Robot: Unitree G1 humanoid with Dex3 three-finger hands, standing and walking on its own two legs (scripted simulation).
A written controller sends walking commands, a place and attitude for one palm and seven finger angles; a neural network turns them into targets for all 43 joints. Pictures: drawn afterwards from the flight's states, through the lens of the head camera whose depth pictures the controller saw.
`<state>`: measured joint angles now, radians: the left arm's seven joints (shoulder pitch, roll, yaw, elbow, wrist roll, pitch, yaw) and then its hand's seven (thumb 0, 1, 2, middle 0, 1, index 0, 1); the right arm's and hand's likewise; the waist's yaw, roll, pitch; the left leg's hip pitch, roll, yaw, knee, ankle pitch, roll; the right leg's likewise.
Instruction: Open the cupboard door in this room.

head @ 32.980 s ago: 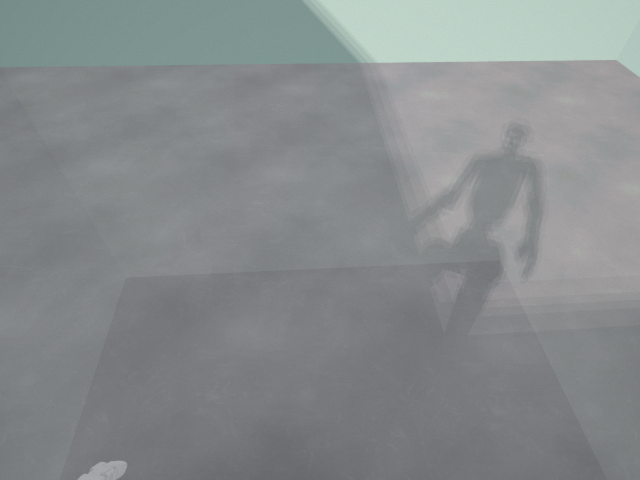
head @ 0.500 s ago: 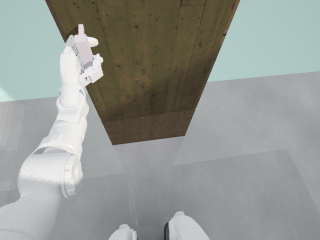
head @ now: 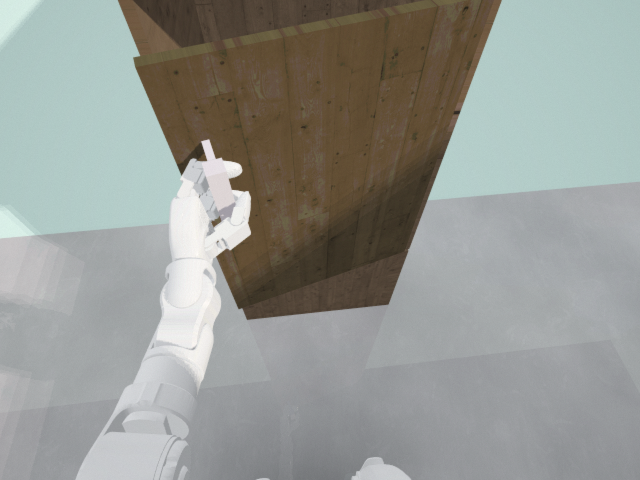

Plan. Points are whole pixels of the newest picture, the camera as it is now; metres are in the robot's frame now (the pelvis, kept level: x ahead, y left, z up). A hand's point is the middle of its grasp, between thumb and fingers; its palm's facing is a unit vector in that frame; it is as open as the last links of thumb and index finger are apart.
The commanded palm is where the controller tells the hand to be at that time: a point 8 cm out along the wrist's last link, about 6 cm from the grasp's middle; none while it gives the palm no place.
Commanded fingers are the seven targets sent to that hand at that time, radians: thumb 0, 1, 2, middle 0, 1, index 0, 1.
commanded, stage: pull the door open along its arc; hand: left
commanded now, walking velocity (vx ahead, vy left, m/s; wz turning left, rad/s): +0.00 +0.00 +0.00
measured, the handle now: (221, 189) +0.47 +0.12 +0.07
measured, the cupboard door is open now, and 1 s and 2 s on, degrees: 15 39 37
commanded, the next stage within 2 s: open thumb and fingers to let go in 0.54 s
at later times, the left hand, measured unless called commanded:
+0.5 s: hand (334, 315) +0.29 -0.02 +0.08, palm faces +0.15 -0.99 -0.06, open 6.5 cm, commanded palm +0.22 +0.01 +0.06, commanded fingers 0.00 0.90 0.90 -0.40 -1.35 -0.40 -1.35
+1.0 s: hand (319, 313) +0.29 +0.00 +0.07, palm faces +0.43 -0.90 -0.07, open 9.5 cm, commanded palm +0.24 +0.03 +0.06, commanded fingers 0.00 -0.43 0.33 -0.31 -1.21 -0.31 -1.21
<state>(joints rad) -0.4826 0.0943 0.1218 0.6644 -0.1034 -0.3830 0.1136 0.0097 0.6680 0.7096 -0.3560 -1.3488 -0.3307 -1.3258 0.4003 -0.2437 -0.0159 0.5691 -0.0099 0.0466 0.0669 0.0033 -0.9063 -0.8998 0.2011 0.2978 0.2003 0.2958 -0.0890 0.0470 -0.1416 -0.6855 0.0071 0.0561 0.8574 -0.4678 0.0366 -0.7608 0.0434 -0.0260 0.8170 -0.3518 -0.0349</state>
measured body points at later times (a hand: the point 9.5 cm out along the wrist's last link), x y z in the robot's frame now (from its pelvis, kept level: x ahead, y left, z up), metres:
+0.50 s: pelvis +0.00 -0.04 +0.01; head +0.02 -0.07 +0.46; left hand +0.27 +0.03 +0.08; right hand +0.22 -0.22 -0.08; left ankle -0.04 +0.09 -0.70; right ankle +0.02 -0.10 -0.70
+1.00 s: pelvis -0.02 -0.08 +0.00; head +0.02 -0.12 +0.44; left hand +0.27 +0.04 +0.08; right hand +0.17 -0.30 -0.12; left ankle -0.04 +0.10 -0.69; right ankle +0.02 -0.10 -0.70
